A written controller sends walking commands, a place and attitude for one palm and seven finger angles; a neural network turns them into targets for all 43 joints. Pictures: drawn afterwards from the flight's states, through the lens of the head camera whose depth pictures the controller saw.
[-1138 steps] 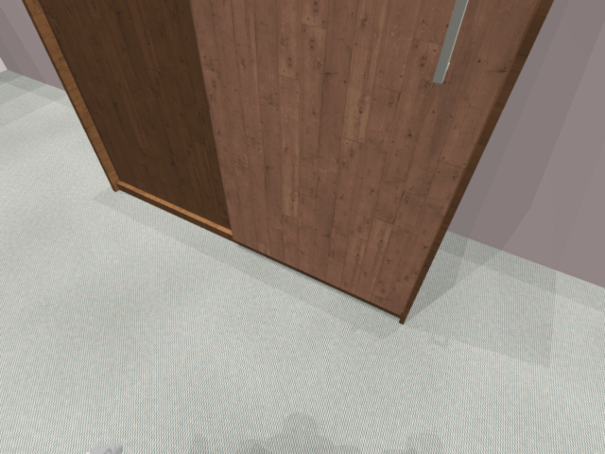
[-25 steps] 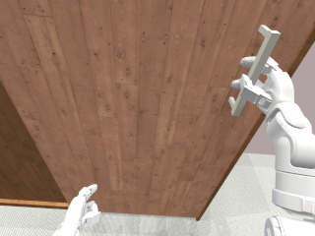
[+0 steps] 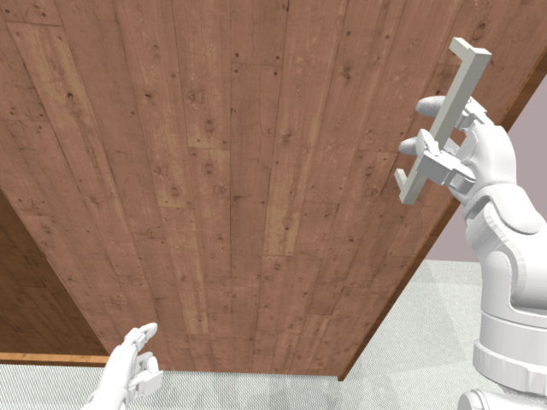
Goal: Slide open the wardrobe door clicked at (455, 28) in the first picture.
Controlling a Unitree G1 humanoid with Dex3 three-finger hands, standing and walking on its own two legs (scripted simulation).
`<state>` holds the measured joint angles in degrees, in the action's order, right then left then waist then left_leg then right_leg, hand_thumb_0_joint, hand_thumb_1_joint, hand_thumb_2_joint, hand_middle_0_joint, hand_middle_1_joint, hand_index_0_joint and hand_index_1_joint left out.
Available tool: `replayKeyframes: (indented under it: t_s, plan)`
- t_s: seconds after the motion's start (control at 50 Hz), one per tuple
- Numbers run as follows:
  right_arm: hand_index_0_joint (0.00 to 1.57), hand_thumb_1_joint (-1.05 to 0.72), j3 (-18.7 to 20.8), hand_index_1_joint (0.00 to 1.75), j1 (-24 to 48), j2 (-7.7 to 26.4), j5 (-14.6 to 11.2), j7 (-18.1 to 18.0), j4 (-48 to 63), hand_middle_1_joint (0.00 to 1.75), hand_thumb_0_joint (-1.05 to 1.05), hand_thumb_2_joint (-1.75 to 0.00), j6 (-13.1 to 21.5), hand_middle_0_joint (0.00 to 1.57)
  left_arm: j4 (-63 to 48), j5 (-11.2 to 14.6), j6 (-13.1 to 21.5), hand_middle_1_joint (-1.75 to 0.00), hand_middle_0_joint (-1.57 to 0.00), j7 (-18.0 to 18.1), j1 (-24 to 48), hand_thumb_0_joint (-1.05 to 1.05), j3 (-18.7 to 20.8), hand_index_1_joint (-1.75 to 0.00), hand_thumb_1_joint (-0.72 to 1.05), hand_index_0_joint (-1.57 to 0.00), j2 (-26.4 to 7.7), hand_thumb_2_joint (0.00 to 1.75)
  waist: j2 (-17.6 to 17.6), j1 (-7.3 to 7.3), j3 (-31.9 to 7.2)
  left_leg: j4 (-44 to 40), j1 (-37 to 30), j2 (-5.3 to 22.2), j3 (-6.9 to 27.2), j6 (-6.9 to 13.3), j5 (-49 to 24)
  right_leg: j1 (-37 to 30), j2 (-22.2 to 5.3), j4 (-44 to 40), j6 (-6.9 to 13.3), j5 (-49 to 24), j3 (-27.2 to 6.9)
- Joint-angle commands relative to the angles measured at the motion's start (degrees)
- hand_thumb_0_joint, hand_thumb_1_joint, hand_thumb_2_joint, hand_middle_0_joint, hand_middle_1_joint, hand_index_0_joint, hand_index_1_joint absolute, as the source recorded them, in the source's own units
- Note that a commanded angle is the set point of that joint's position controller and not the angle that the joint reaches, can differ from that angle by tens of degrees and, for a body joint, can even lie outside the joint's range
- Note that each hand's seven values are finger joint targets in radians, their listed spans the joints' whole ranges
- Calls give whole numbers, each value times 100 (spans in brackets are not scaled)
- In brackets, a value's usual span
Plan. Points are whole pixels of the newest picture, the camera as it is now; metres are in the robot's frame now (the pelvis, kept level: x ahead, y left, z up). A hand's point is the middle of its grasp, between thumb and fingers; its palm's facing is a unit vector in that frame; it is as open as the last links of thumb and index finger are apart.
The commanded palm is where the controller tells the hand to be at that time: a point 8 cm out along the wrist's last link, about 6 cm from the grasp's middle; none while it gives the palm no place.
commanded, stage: tug the door sideways, standing still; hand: right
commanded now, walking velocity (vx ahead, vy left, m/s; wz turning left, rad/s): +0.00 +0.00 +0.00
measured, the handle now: (430, 129) +0.40 -0.17 +0.27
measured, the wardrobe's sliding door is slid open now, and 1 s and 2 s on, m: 0.00 0.06 0.14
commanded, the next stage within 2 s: step sideways, sliding the door along in 0.74 s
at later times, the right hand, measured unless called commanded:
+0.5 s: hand (410, 156) +0.34 -0.13 +0.26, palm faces +0.10 +0.99 -0.06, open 5.9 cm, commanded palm +0.31 -0.12 +0.27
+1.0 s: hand (374, 157) +0.35 -0.09 +0.25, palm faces +0.07 +0.99 -0.12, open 5.9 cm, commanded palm +0.33 -0.13 +0.27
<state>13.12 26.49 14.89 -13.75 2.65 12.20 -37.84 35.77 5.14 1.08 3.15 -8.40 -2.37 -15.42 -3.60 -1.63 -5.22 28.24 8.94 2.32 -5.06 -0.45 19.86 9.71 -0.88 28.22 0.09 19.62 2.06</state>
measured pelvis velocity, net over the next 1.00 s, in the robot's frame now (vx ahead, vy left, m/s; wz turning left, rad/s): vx -0.05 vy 0.01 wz -0.01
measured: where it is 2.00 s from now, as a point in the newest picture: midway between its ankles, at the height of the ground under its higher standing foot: outside the picture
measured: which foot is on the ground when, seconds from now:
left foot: down 0.00-1.00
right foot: down 0.00-1.00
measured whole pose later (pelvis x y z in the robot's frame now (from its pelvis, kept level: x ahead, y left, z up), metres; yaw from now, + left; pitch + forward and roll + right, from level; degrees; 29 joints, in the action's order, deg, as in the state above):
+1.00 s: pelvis -0.05 +0.01 +0.00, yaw -1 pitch -1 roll -1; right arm 1.2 38.3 12.2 -7.4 -6.9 -13.1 -6.4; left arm 36.9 1.9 0.7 3.3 -7.5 -2.2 -10.7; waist -2.5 -1.3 0.7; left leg 35.3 14.4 1.4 -2.0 0.2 20.8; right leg 13.5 -0.7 30.6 -0.2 16.7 1.3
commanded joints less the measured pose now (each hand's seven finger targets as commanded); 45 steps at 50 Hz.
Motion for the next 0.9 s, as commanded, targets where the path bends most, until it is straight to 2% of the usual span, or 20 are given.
replayKeyframes:
  t_s: [0.0, 0.14, 0.16, 0.22, 0.36, 0.4, 0.44, 0.46, 0.5, 0.56, 0.62, 0.64, 0.72, 0.74, 0.76, 0.8, 0.82, 0.84, 0.86, 0.88]
  plan:
    - [45, -90, -584, 140, 2753, 175, -35, -2, 981, 140, 0, -90, 354, 45, -965, -38, 344, -30, -20, 9, 1028, 0, 148, -30, 90, -20, -391, 90, 257, 211, -1574, 71, -112, -140, 11, 135, -3797, -1138, 14, 162, 174, -3992, -311]
    - [45, -90, -1264, 140, 3490, -400, 103, 6, 858, 140, 0, -90, 761, 45, -920, -92, 282, -30, -20, -21, 1120, 0, 119, -30, 90, -20, -300, 90, 147, 297, -1623, 74, -39, -121, 22, 186, -3517, -1244, 9, 119, 196, -3745, -419]
    - [45, -90, -1370, 140, 3450, -556, 106, 6, 624, 140, 0, -90, 774, 45, -899, -88, 268, -30, -20, -21, 1116, 0, 111, -30, 90, -20, -282, 90, 223, 322, -1548, 87, 3, -131, 5, 186, -3405, -1240, -16, 104, 179, -3712, -451]
    - [45, -90, -1559, 140, 3716, -702, 126, 9, 500, 140, 0, -90, 912, 45, -853, -110, 235, -30, -20, -28, 1129, 0, 100, -30, 90, -20, -281, 90, 119, 352, -1463, 53, 92, -125, 25, 212, -3163, -1264, -33, 71, 170, -3492, -509]
    - [45, -90, -2115, 140, 4376, -1301, 216, -94, 211, 140, 0, -90, 1138, 45, -840, -123, 223, -30, -20, -101, 1119, 0, 99, -30, 90, -20, -179, 90, 35, 437, -1581, 83, 259, -134, 19, 241, -2791, -1433, -75, 40, 125, -3360, -642]
    - [45, -90, -2142, 140, 4488, -1315, 240, -130, 56, 140, 0, -90, 1210, 45, -806, -130, 220, -30, -20, -121, 1081, 0, 115, -30, 90, -20, -186, 90, 116, 435, -1624, 97, 280, -146, 10, 245, -2697, -1448, -88, 21, 101, -3325, -677]
    - [45, -90, -2155, 140, 4614, -1339, 243, -167, 71, 140, 0, -90, 1290, 45, -805, -143, 221, -30, -20, -130, 1062, 0, 111, -30, 90, -20, -182, 90, -38, 422, -1698, 52, 271, -136, 30, 262, -2647, -1495, -87, -7, 78, -3365, -694]
    - [45, -90, -2194, 140, 4604, -1396, 242, -182, -106, 140, 0, -90, 1301, 45, -778, -127, 214, -30, -20, -133, 1070, 0, 120, -30, 90, -20, -173, 90, 90, 447, -1604, 45, 318, -146, 20, 255, -2552, -1460, -106, -18, 75, -3234, -698]
    - [45, -90, -2180, 140, 4784, -1387, 251, -225, -112, 140, 0, -90, 1364, 45, -762, -132, 228, -30, -20, -152, 1032, 0, 123, -30, 90, -20, -170, 90, -39, 444, -1645, 28, 341, -153, 30, 266, -2475, -1497, -84, -51, 52, -3138, -714]
    - [45, -90, -2223, 140, 4762, -1458, 253, -266, -351, 140, 0, -90, 1421, 45, -731, -130, 237, -30, -20, -152, 991, 0, 121, -30, 90, -20, -174, 90, 160, 446, -1580, -3, 360, -172, 8, 261, -2352, -1439, -105, -119, 44, -3003, -738]
    - [45, -90, -2163, 140, 4882, -1418, 233, -327, -436, 140, 0, -90, 1475, 45, -690, -132, 250, -30, -20, -157, 972, 0, 126, -30, 90, -20, -207, 90, 45, 425, -1521, -53, 355, -176, 10, 276, -2197, -1380, -92, -188, 25, -2698, -723]
    - [45, -90, -2244, 140, 5026, -1509, 263, -357, -401, 140, 0, -90, 1500, 45, -694, -122, 261, -30, -20, -163, 989, 0, 130, -30, 90, -20, -172, 90, -23, 454, -1526, -61, 367, -175, 14, 283, -2195, -1403, -96, -188, 21, -2733, -712]
    - [45, -90, -2194, 140, 5019, -1510, 238, -455, -665, 140, 0, -90, 1549, 45, -642, -132, 290, -30, -20, -171, 930, 0, 139, -30, 90, -20, -202, 90, 207, 433, -1479, -92, 322, -197, 3, 279, -2095, -1269, -70, -236, 39, -2425, -700]
    - [45, -90, -2266, 140, 5102, -1615, 256, -468, -685, 140, 0, -90, 1560, 45, -658, -120, 300, -30, -20, -173, 966, 0, 135, -30, 90, -20, -164, 90, 76, 460, -1444, -115, 363, -188, 32, 278, -2063, -1268, -61, -235, 58, -2342, -655]
    - [45, -90, -2316, 140, 5154, -1658, 271, -483, -754, 140, 0, -90, 1574, 45, -638, -113, 304, -30, -20, -176, 938, 0, 132, -30, 90, -20, -158, 90, 195, 487, -1393, -119, 376, -197, 28, 273, -2050, -1233, -53, -237, 70, -2268, -653]
    - [45, -90, -2340, 140, 5200, -1672, 294, -509, -826, 140, 0, -90, 1602, 45, -629, -106, 314, -30, -20, -189, 932, 0, 142, -30, 90, -20, -153, 90, 120, 489, -1341, -118, 400, -199, 37, 278, -2007, -1200, -44, -247, 76, -2166, -625]
    - [45, -90, -2079, 140, 5276, -1411, 283, -557, -1224, 140, 0, -90, 1595, 45, -510, -107, 280, -30, -20, -138, 844, 0, 158, -30, 90, -20, -219, 90, 291, 511, -1249, -180, 431, -209, 36, 264, -1895, -1101, -35, -281, 75, -1986, -627]
    - [45, -90, -475, 140, 5050, 1220, 659, -868, -917, 140, 0, -90, 2735, 45, -638, -309, 226, -30, -20, -40, 750, 0, 216, -30, 90, -20, -517, 90, 197, 247, -527, -290, 323, 54, 362, 52, -1074, 25, -445, -493, 344, -1070, -682]
    - [45, -90, -1099, 140, 4342, 215, 754, -872, -1473, 140, 0, -90, 3179, 45, -515, -372, 179, -30, -20, -6, 737, 0, 204, -30, 90, -20, -302, 90, 530, 263, -329, -295, 342, 45, 339, 16, -672, 180, -432, -580, 372, -313, -737]
    - [45, -90, -1348, 140, 4154, -143, 699, -824, -1347, 140, 0, -90, 3507, 45, -588, -371, 190, -30, -20, 4, 762, 0, 226, -30, 90, -20, -278, 90, 479, 255, -344, -174, 438, -13, 291, 40, -337, 160, -576, -739, 411, 130, -885]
